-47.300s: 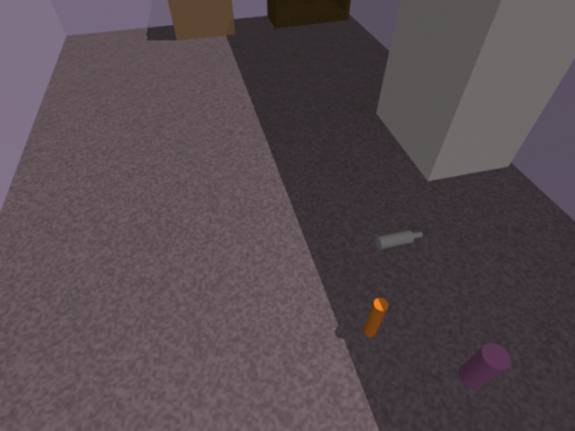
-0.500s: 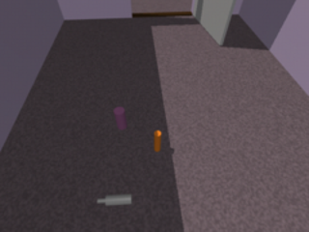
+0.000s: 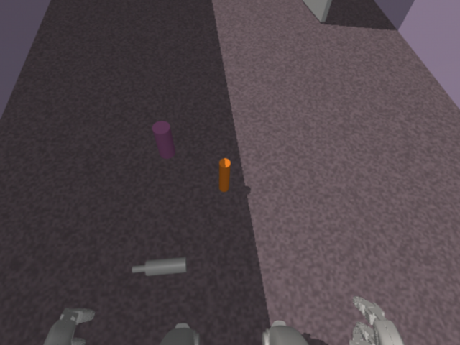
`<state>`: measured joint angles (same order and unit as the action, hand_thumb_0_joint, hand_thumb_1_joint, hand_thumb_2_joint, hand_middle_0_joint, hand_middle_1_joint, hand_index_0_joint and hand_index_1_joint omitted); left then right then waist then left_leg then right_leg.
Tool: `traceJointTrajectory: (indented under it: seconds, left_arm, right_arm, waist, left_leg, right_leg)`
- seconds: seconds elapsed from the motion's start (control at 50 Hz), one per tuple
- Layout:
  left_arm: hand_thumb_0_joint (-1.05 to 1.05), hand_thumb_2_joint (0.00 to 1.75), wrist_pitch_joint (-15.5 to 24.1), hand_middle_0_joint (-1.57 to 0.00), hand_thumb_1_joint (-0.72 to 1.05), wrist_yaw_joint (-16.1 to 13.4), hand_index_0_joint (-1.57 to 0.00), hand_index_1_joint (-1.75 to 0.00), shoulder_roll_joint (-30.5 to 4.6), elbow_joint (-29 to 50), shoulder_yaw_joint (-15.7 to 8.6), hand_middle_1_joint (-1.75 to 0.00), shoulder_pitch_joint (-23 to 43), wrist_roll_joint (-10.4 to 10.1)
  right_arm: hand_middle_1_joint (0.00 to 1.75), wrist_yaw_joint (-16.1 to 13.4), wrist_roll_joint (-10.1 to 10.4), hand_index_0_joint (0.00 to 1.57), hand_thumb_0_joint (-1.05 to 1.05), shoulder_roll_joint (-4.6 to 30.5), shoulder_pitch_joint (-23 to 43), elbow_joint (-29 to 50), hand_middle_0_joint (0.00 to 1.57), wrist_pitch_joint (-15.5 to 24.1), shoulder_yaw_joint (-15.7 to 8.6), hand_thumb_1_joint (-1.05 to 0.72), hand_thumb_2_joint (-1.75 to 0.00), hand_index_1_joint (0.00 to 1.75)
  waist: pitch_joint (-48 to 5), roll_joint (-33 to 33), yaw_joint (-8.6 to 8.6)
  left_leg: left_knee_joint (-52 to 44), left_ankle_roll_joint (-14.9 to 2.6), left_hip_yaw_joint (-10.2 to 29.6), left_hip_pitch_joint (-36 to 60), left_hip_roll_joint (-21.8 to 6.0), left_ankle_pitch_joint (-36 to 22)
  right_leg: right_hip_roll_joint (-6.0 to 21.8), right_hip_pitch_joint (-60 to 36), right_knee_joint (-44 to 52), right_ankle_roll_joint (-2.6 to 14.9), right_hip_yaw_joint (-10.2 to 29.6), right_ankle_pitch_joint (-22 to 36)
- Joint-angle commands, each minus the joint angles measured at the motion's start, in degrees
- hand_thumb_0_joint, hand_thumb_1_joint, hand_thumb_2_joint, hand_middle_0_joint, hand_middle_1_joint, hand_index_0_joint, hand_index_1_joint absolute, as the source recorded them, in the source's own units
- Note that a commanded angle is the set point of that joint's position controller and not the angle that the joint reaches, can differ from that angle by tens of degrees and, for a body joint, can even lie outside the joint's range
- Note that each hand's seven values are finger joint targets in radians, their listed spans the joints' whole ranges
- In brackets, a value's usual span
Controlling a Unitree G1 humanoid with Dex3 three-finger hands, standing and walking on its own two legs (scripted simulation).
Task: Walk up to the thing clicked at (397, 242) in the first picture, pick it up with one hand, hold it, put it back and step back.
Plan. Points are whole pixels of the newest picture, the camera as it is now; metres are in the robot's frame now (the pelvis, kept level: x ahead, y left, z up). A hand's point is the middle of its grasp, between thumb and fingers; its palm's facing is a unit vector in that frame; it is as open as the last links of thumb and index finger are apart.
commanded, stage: rise first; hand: left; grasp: from above
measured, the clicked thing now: (159, 267) +0.43 +0.26 -0.68
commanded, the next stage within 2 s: none
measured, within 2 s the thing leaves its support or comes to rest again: neither
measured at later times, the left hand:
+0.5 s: hand (107, 328) +0.19 +0.28 -0.28, palm faces -0.39 -0.66 -0.64, open 14.1 cm
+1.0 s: hand (129, 288) +0.30 +0.29 -0.45, palm faces -0.48 -0.21 -0.85, open 14.1 cm
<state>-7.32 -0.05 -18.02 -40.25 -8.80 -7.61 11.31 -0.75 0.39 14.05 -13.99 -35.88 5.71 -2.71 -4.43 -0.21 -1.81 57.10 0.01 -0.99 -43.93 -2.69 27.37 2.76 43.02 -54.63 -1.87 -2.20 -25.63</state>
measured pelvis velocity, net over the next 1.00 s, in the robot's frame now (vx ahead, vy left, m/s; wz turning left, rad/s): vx -0.09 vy -0.01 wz -0.04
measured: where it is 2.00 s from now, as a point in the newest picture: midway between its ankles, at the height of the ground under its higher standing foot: outside the picture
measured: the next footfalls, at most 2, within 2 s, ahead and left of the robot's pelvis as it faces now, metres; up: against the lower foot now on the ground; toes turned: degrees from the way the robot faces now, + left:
none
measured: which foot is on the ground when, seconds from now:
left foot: down 0.00-1.00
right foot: down 0.00-1.00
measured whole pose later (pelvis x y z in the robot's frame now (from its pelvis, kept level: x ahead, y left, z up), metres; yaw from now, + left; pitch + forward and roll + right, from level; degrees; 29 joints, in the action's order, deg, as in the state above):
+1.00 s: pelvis -0.09 -0.01 -0.31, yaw -3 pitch +33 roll -5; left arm 13.3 -9.6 -36.6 -61.6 -8.5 35.9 56.8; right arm 4.3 -3.2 15.7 -7.8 -41.6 4.6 -2.9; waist -5.9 -1.3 -5.3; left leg 123.7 0.3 4.9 -119.6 -2.1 38.0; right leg 3.3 117.0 -120.3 -0.9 -2.7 -36.7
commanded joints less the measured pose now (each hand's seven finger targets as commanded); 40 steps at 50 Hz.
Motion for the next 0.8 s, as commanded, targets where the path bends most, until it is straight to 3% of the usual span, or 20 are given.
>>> traceJointTrajectory:
  seconds: [0.0,0.1,0.14,0.2,0.3,0.38,0.42,0.44,0.46,0.48,0.54,0.58,0.62,0.66,0.72,0.76,0.78]
  left_arm:
    - [0.00,1.01,-0.22,-0.06,-0.57,-0.77,-0.05,-1.07,-11.25,12.90,-3.73,-1.06,-2.29,1.22]
    - [0.00,0.99,-2.27,-0.07,-0.58,-0.85,-0.06,-1.08,-10.73,16.58,-3.29,-1.07,-6.37,2.78]
    - [0.00,0.98,-2.20,-0.07,-0.57,-0.97,-0.07,-1.08,-11.42,20.08,-2.75,-1.08,-2.83,3.70]
    - [0.00,0.97,-1.04,-0.07,-0.56,-1.38,-0.07,-1.08,-12.21,16.78,-2.90,-1.08,0.47,5.86]
    - [0.00,0.97,4.33,-0.07,-0.56,-1.62,-0.07,-1.08,-13.06,14.16,-1.99,-1.08,5.76,11.97]
    - [0.00,0.96,7.94,-0.08,-0.53,-2.80,-0.08,-1.08,-15.66,9.55,-2.09,-1.08,10.01,17.92]
    - [0.00,0.98,9.85,-0.08,-0.56,-3.60,-0.08,-1.08,-16.58,8.37,-2.23,-1.08,12.70,20.45]
    - [0.00,0.97,10.70,-0.07,-0.56,-4.15,-0.07,-1.10,-19.17,8.48,-4.04,-1.10,13.17,21.38]
    - [0.00,0.98,11.33,-0.07,-0.55,-4.70,-0.07,-1.09,-20.21,8.38,-4.40,-1.10,13.78,23.05]
    - [0.00,0.99,11.87,-0.07,-0.56,-5.37,-0.07,-1.08,-21.54,7.45,-4.75,-1.08,15.95,24.83]
    - [0.00,0.99,13.50,-0.06,-0.55,-6.17,-0.07,-1.09,-20.19,4.24,-2.96,-1.09,21.76,27.40]
    - [0.00,1.02,14.76,-0.07,-0.58,-6.90,-0.07,-1.08,-24.24,2.98,-4.57,-1.07,27.24,30.04]
    - [0.00,1.03,16.17,-0.09,-0.61,-7.61,-0.08,-1.07,-25.49,1.22,-3.93,-1.06,32.53,32.55]
    - [0.00,1.03,17.38,-0.09,-0.60,-8.70,-0.08,-1.07,-29.05,0.76,-5.03,-1.06,37.25,34.90]
    - [0.00,1.04,18.28,-0.07,-0.58,-9.69,-0.06,-1.07,-29.54,-3.65,-4.06,-1.07,42.74,37.13]
    - [0.00,1.05,18.86,-0.05,-0.57,-10.30,-0.05,-1.07,-33.53,-5.89,-5.29,-1.06,47.00,38.90]
    - [0.00,1.05,18.95,-0.05,-0.55,-10.38,-0.04,-1.07,-32.70,-8.36,-4.76,-1.06,46.88,39.90]
  right_arm:
    - [0.30,-1.17,0.04,0.20,0.00,8.70,0.89,8.56,0.20,3.62,-3.26,-0.87,-0.89,0.30]
    - [0.30,-1.24,-0.04,0.20,0.00,8.07,1.22,9.47,0.20,4.69,-2.83,-0.89,-0.90,0.30]
    - [0.30,-1.37,-0.13,0.20,0.00,8.08,2.07,10.01,0.20,5.43,-2.68,-0.90,-0.90,0.30]
    - [0.30,-1.24,-0.31,0.20,0.00,8.09,2.46,9.57,0.20,6.26,-2.42,-0.89,-0.90,0.30]
    - [0.30,-0.27,-0.47,0.20,0.00,8.93,3.46,9.15,0.20,7.92,-3.09,-0.88,-0.90,0.30]
    - [0.30,0.51,-0.20,0.20,0.00,10.34,4.41,7.56,0.20,8.32,-3.76,-0.88,-0.89,0.30]
    - [0.30,1.18,-0.18,0.20,0.00,10.77,4.68,6.46,0.20,8.26,-3.94,-0.89,-0.90,0.30]
    - [0.30,1.50,-0.20,0.20,0.00,11.50,4.72,5.85,0.20,8.14,-4.17,-0.89,-0.90,0.30]
    - [0.30,1.77,-0.16,0.20,0.00,11.95,4.68,5.78,0.20,7.85,-4.54,-0.89,-0.90,0.30]
    - [0.30,2.01,-0.20,0.20,0.00,12.02,4.60,5.26,0.20,7.50,-4.60,-0.89,-0.90,0.30]
    - [0.30,2.90,-0.59,0.20,0.00,12.05,4.02,3.51,0.20,6.61,-5.17,-0.89,-0.90,0.30]
    - [0.30,3.21,-0.79,0.20,0.00,12.65,3.18,2.45,0.20,5.95,-5.58,-0.90,-0.90,0.30]
    - [0.30,3.45,-1.15,0.20,0.00,12.78,2.94,1.85,0.20,5.50,-5.47,-0.93,-0.91,0.30]
    - [0.30,3.43,-1.31,0.20,0.00,13.33,2.22,1.55,0.20,5.01,-5.80,-0.92,-0.91,0.30]
    - [0.30,3.49,-1.84,0.20,0.00,13.25,1.01,0.52,0.20,4.03,-5.66,-0.90,-0.90,0.30]
    - [0.30,3.42,-2.05,0.20,0.00,13.33,0.27,-0.20,0.20,3.34,-5.21,-0.87,-0.90,0.30]
    - [0.30,3.48,-2.18,0.20,0.00,13.22,-0.03,-0.55,0.20,2.98,-5.14,-0.86,-0.89,0.30]
  waist:
    - [-14.36,-4.33,0.70]
    - [-15.47,-3.25,0.19]
    - [-16.05,-3.92,-0.59]
    - [-15.39,-2.92,-1.45]
    - [-20.19,-3.55,-0.94]
    - [-24.33,-3.84,-0.36]
    - [-27.70,-5.06,0.23]
    - [-30.05,-7.10,1.54]
    - [-32.21,-8.20,1.76]
    - [-33.55,-7.79,1.73]
    - [-34.93,-6.19,0.52]
    - [-37.20,-5.07,0.54]
    - [-37.40,-5.38,0.02]
    - [-41.11,-5.64,0.32]
    - [-41.32,-3.30,-0.96]
    - [-41.68,-2.84,-0.98]
    - [-41.17,-3.05,-1.11]
  left_leg:
    - [-5.49,0.60,1.97,6.42,1.02,-15.67]
    - [-1.32,0.04,1.71,2.03,1.38,-13.76]
    - [0.80,-0.08,1.68,0.75,1.34,-13.78]
    - [5.98,-0.26,1.64,-4.97,1.45,-13.20]
    - [14.41,-0.32,1.81,-13.56,2.01,-9.00]
    - [20.83,-0.10,2.59,-20.08,2.05,-7.71]
    - [23.98,0.14,3.64,-21.95,1.91,-10.18]
    - [25.34,0.43,4.24,-21.09,1.64,-13.05]
    - [26.82,0.51,4.32,-20.76,1.66,-14.69]
    - [28.76,0.35,4.05,-22.55,1.82,-15.33]
    - [34.30,-0.28,3.46,-28.29,2.02,-13.57]
    - [37.22,-0.51,3.61,-32.12,2.09,-10.21]
    - [39.69,-0.51,3.50,-35.69,2.10,-6.01]
    - [41.75,-0.53,3.06,-36.80,2.21,-3.52]
    - [45.23,-1.21,2.14,-41.77,2.57,0.13]
    - [47.06,-1.66,1.63,-45.39,2.83,2.38]
    - [47.68,-1.66,1.63,-46.18,2.79,2.72]
  right_leg:
    - [-2.95,-2.03,1.87,2.99,-0.95,10.74]
    - [-2.74,0.48,-0.68,2.86,-0.49,10.07]
    - [-2.60,2.78,-2.43,2.87,-0.35,10.25]
    - [-2.48,8.32,-6.98,2.90,-0.15,9.78]
    - [-2.23,17.83,-16.13,3.09,0.45,6.33]
    - [-1.99,25.42,-23.82,3.27,0.48,5.04]
    - [-1.99,30.32,-28.58,3.57,0.15,5.91]
    - [-1.83,32.52,-31.06,3.81,0.02,6.99]
    - [-1.85,34.31,-32.90,3.94,-0.05,7.64]
    - [-1.82,34.94,-34.41,3.89,-0.01,8.49]
    - [-1.77,38.75,-37.69,3.68,-0.05,8.19]
    - [-1.65,40.77,-39.89,3.53,-0.12,6.15]
    - [-1.57,43.71,-42.06,3.47,-0.36,3.08]
    - [-1.56,44.76,-43.41,3.43,-0.43,1.11]
    - [-1.65,45.63,-44.24,3.09,-0.65,-1.57]
    - [-1.74,46.04,-44.98,3.00,-0.63,-4.12]
    - [-1.79,47.41,-45.83,3.02,-0.91,-4.48]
